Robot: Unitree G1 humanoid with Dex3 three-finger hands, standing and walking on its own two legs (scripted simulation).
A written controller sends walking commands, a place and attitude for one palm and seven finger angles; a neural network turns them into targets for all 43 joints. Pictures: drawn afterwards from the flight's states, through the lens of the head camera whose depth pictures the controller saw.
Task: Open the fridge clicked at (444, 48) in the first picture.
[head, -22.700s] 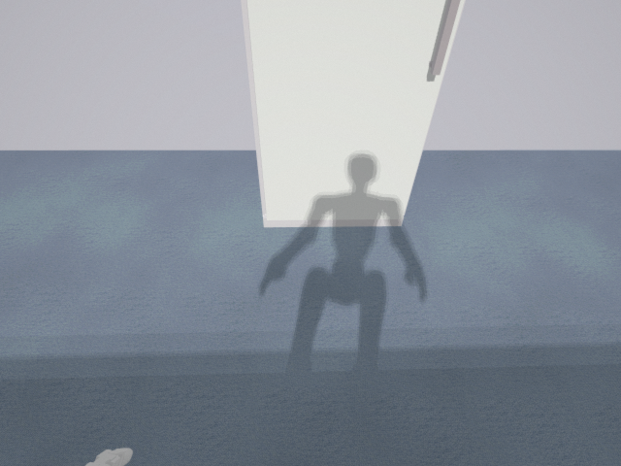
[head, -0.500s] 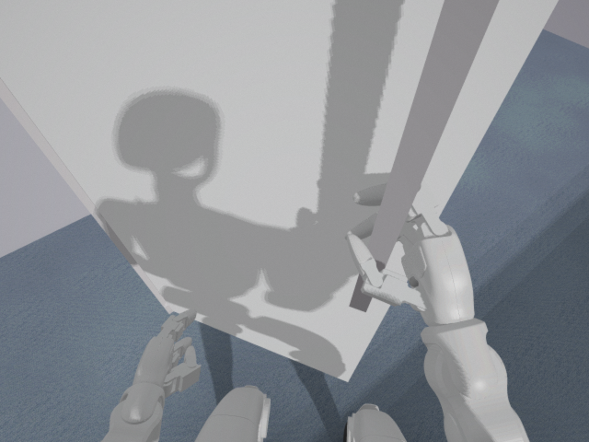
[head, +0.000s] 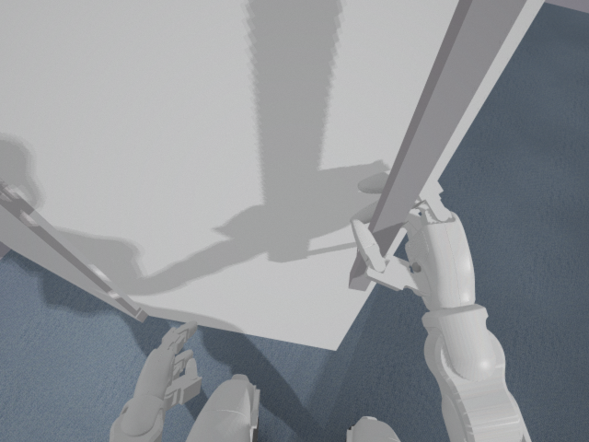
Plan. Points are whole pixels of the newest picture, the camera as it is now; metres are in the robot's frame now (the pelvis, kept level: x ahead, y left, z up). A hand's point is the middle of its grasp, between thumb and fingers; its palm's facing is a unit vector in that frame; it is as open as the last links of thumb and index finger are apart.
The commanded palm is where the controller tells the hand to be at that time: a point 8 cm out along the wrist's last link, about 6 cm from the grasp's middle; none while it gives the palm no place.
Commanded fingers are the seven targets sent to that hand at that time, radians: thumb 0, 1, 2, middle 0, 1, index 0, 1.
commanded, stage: walk backward, drawing the door open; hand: right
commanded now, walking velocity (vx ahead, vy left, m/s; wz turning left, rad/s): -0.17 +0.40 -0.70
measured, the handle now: (415, 138) +0.34 -0.06 +0.25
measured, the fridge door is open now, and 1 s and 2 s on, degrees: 74 81 77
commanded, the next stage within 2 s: stop walking and hold the door back in 0.08 s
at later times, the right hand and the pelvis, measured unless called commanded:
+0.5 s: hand (331, 344) +0.20 -0.01 +0.15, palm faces +0.23 +0.95 -0.21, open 6.4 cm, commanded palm +0.20 -0.08 +0.14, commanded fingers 0.00 -0.90 -0.90 0.45 1.40 0.45 1.40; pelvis -0.10 +0.17 -0.02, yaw -19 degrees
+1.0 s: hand (341, 309) +0.23 -0.01 +0.16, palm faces +0.18 +0.97 -0.14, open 6.0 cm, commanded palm +0.21 -0.07 +0.14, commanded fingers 0.00 -0.90 -0.90 0.45 1.40 0.45 1.40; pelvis -0.20 +0.16 +0.01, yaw -13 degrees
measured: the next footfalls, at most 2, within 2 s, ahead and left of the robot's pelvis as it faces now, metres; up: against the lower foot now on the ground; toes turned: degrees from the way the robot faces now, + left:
left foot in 0.06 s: +0.10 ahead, +0.19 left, +0.00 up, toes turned +1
right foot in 0.28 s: -0.01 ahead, +0.00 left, +0.00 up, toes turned -19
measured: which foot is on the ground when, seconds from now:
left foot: up 0.00-0.04, down 0.06-0.28, up 0.30-0.44, down 0.46-0.86, up 0.88-1.00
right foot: down 0.00-0.06, up 0.08-0.26, down 0.28-0.46, up 0.48-0.84, down 0.86-1.00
